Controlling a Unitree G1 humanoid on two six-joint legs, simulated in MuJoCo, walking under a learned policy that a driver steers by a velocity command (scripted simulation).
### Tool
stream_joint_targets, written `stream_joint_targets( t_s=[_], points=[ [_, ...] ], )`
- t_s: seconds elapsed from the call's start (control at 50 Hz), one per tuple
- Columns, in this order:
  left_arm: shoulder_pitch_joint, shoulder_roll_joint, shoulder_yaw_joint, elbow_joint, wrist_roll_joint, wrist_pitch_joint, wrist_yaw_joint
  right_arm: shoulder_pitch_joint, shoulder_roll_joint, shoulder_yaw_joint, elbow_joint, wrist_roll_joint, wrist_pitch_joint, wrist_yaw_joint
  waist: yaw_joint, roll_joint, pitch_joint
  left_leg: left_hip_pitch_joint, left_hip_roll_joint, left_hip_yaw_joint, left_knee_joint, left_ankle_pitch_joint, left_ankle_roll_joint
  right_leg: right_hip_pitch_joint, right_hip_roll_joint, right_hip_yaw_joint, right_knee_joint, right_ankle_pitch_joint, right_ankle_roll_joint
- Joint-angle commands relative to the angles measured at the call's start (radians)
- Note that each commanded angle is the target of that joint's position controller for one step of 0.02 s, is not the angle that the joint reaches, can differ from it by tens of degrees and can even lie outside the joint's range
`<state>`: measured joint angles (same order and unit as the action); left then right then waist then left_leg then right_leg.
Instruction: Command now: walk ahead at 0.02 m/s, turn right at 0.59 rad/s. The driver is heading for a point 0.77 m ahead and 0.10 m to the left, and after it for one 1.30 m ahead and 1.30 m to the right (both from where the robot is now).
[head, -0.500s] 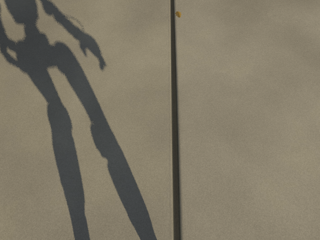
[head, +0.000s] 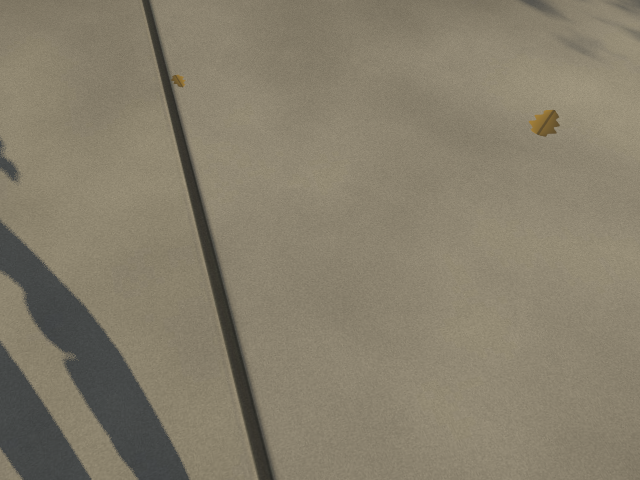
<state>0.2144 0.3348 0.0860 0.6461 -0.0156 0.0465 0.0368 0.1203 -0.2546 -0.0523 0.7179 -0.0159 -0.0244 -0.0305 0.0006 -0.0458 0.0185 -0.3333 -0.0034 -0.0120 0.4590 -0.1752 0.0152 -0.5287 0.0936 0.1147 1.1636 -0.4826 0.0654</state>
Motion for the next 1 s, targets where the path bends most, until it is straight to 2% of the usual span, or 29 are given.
stream_joint_targets(
  t_s=[0.02,0.08,0.18,0.22,0.26,0.28,0.3,0.32,0.34,0.36,0.38,0.4,0.44,0.48,0.5,0.54,0.58,0.62,0.66,0.68,0.7,0.72,0.74,0.76,0.8,0.82,0.9,0.94,1.0],
  points=[
    [0.036,0.046,0.018,-0.068,-0.010,0.006,-0.003,-0.018,-0.137,-0.033,-0.067,-0.004,0.008,-0.011,0.006,0.190,-0.088,0.176,0.222,-0.140,-0.137,0.356,0.196,-0.084,-0.062,-0.055,0.026,0.075,0.032],
    [-0.021,0.026,0.007,-0.103,-0.001,0.001,-0.007,0.024,-0.161,-0.043,-0.056,-0.003,0.018,-0.018,-0.029,0.210,-0.114,0.230,0.263,-0.125,-0.141,0.371,0.227,-0.061,-0.097,-0.070,-0.108,0.074,0.035],
    [-0.018,0.022,-0.002,-0.105,0.008,-0.003,-0.022,0.015,-0.198,-0.052,-0.045,0.018,0.021,0.002,-0.032,0.233,-0.133,0.184,0.286,-0.101,-0.133,0.321,0.234,0.130,-0.101,-0.118,-0.364,0.078,-0.006],
    [0.000,0.022,0.000,-0.096,0.008,-0.002,-0.029,0.017,-0.202,-0.049,-0.034,0.032,0.022,0.007,-0.020,0.231,-0.122,0.176,0.287,-0.107,-0.104,0.275,0.219,0.197,-0.090,-0.131,-0.513,0.133,-0.038],
    [0.057,0.016,0.002,-0.065,0.012,-0.006,-0.037,0.029,-0.178,-0.039,-0.014,0.049,0.025,0.009,0.013,0.211,-0.113,0.111,0.249,-0.076,-0.037,0.215,0.156,0.354,-0.058,-0.161,-0.769,0.301,-0.089],
    [0.068,0.044,0.007,-0.071,0.018,-0.006,-0.033,0.076,-0.138,-0.025,0.005,0.038,0.020,0.014,0.007,0.145,-0.132,0.019,0.207,-0.040,0.028,0.081,0.076,0.480,-0.126,-0.067,-0.811,0.399,-0.120],
    [0.071,0.125,0.018,-0.093,0.026,-0.002,-0.018,0.093,-0.054,0.005,-0.018,-0.018,0.012,0.029,-0.034,-0.139,-0.164,-0.158,0.099,0.074,0.264,-0.276,-0.031,0.602,-0.373,0.211,-0.797,0.690,-0.194],
    [0.044,0.120,0.012,-0.095,0.051,-0.018,-0.026,0.026,-0.094,-0.011,-0.047,-0.004,0.010,0.017,0.007,-0.215,-0.124,-0.205,0.058,0.027,0.369,-0.453,-0.061,0.407,-0.482,0.285,-0.843,0.651,-0.351],
    [0.012,0.091,0.005,-0.096,0.059,-0.038,-0.034,-0.003,-0.155,-0.030,-0.041,0.013,0.018,0.008,0.019,-0.148,-0.078,-0.184,0.076,-0.012,0.466,-0.416,-0.068,0.340,-0.429,0.251,-0.879,0.517,-0.355],
    [-0.033,0.061,-0.005,-0.083,0.053,-0.055,-0.036,0.014,-0.162,-0.039,-0.021,0.020,0.027,0.004,-0.003,-0.130,-0.051,-0.182,0.078,-0.028,0.500,-0.354,-0.070,0.316,-0.368,0.186,-0.882,0.460,-0.309],
    [-0.065,0.052,-0.009,-0.082,0.044,-0.065,-0.037,0.047,-0.153,-0.043,0.011,0.015,0.038,-0.003,-0.017,-0.115,-0.045,-0.171,0.077,-0.029,0.518,-0.306,-0.077,0.309,-0.327,0.139,-0.878,0.454,-0.274],
    [-0.090,0.039,-0.014,-0.076,0.035,-0.072,-0.036,0.070,-0.151,-0.046,0.023,0.007,0.046,-0.006,-0.027,-0.116,-0.037,-0.155,0.078,-0.036,0.530,-0.259,-0.088,0.299,-0.315,0.113,-0.871,0.525,-0.266],
    [-0.092,0.007,-0.025,-0.059,0.035,-0.075,-0.031,0.095,-0.119,-0.039,0.036,0.012,0.043,-0.003,-0.039,-0.097,-0.057,-0.100,0.074,-0.030,0.496,-0.215,-0.099,0.305,-0.285,0.064,-0.850,0.619,-0.264],
    [-0.064,-0.006,-0.027,-0.038,0.031,-0.071,-0.028,0.077,-0.084,-0.023,0.036,0.014,0.036,0.003,-0.013,-0.092,-0.085,-0.058,0.074,-0.011,0.359,-0.196,-0.097,0.348,-0.266,0.053,-0.848,0.515,-0.263],
    [-0.032,0.011,-0.022,-0.024,0.027,-0.067,-0.026,0.049,-0.082,-0.018,0.029,0.017,0.033,0.007,0.014,-0.098,-0.078,-0.056,0.062,0.008,0.307,-0.201,-0.091,0.363,-0.269,0.083,-0.873,0.342,-0.272],
    [0.020,0.084,0.002,-0.001,0.015,-0.058,-0.024,0.001,-0.120,-0.024,0.007,0.032,0.021,0.012,0.055,-0.128,-0.021,-0.116,0.035,0.039,0.276,-0.263,-0.066,0.386,-0.311,0.198,-0.939,0.029,-0.302],
    [0.037,0.092,0.006,0.010,0.006,-0.062,-0.020,-0.009,-0.131,-0.025,0.000,0.042,0.000,0.018,0.058,-0.110,0.019,-0.147,0.043,0.027,0.224,-0.305,-0.025,0.404,-0.351,0.276,-0.967,-0.073,-0.313],
    [0.019,0.088,0.005,0.016,-0.005,-0.068,-0.018,0.030,-0.110,-0.020,0.021,0.042,-0.024,0.028,0.030,-0.079,0.020,-0.067,0.038,0.034,0.121,-0.260,0.016,0.376,-0.346,0.269,-0.963,-0.055,-0.305],
    [-0.033,0.077,0.003,0.014,-0.015,-0.067,-0.021,0.134,-0.094,-0.020,0.074,0.034,-0.044,0.038,-0.036,-0.054,-0.005,0.150,0.009,0.068,-0.055,-0.086,0.057,0.272,-0.288,0.191,-0.917,0.003,-0.271],
    [-0.054,0.043,-0.006,0.008,-0.008,-0.071,-0.023,0.207,-0.103,-0.024,0.103,0.029,-0.050,0.038,-0.067,-0.036,-0.042,0.296,0.030,0.032,-0.063,-0.063,0.070,0.190,-0.245,0.144,-0.849,0.041,-0.236],
    [-0.113,-0.030,-0.027,-0.018,0.006,-0.080,-0.030,0.322,-0.142,-0.032,0.130,0.029,-0.052,0.033,-0.112,0.070,-0.071,0.444,0.159,-0.134,-0.114,-0.124,0.111,0.043,-0.166,0.041,-0.640,0.056,-0.173],
    [-0.138,-0.049,-0.029,-0.065,0.004,-0.100,-0.032,0.350,-0.258,-0.062,0.135,0.029,-0.055,0.037,-0.101,0.312,-0.027,0.482,0.335,-0.434,-0.222,-0.293,0.217,-0.175,-0.039,-0.133,-0.423,0.015,-0.111],
    [-0.165,0.035,-0.008,-0.069,-0.006,-0.115,-0.031,0.333,-0.227,-0.056,0.115,0.018,-0.064,0.036,-0.121,0.255,0.045,0.452,0.416,-0.567,-0.291,-0.346,0.288,-0.295,-0.087,-0.077,-0.239,-0.095,-0.100],
    [-0.125,0.054,0.003,-0.053,-0.021,-0.124,-0.040,0.286,-0.178,-0.040,0.100,0.015,-0.073,0.031,-0.082,0.191,0.075,0.451,0.389,-0.518,-0.290,-0.377,0.270,-0.348,-0.128,-0.033,-0.151,-0.022,-0.110],
    [-0.094,0.045,0.004,-0.029,-0.009,-0.128,-0.051,0.235,-0.159,-0.032,0.082,0.027,-0.077,0.035,-0.055,0.156,0.085,0.464,0.329,-0.400,-0.313,-0.286,0.220,-0.400,-0.170,-0.047,-0.120,0.129,-0.114],
    [-0.105,0.039,0.005,-0.027,-0.001,-0.130,-0.055,0.230,-0.145,-0.024,0.078,0.024,-0.075,0.035,-0.053,0.139,0.081,0.445,0.302,-0.333,-0.322,-0.178,0.199,-0.377,-0.188,-0.051,-0.137,0.193,-0.108],
    [-0.153,-0.021,-0.014,-0.039,0.004,-0.132,-0.067,0.254,-0.145,-0.019,0.083,0.020,-0.060,0.033,-0.066,0.137,0.062,0.350,0.208,-0.125,-0.332,0.156,0.174,-0.257,-0.175,-0.125,-0.288,0.380,-0.062],
    [-0.211,-0.041,-0.025,-0.059,0.000,-0.135,-0.073,0.276,-0.160,-0.020,0.088,0.022,-0.057,0.028,-0.087,0.142,0.076,0.294,0.186,-0.071,-0.339,0.184,0.165,-0.178,-0.160,-0.146,-0.419,0.469,-0.056],
    [-0.281,-0.034,-0.028,-0.085,-0.007,-0.139,-0.085,0.325,-0.182,-0.025,0.104,0.032,-0.054,0.026,-0.107,0.146,0.106,0.273,0.213,-0.078,-0.343,0.162,0.170,-0.099,-0.136,-0.153,-0.539,0.514,-0.062]
  ],
)
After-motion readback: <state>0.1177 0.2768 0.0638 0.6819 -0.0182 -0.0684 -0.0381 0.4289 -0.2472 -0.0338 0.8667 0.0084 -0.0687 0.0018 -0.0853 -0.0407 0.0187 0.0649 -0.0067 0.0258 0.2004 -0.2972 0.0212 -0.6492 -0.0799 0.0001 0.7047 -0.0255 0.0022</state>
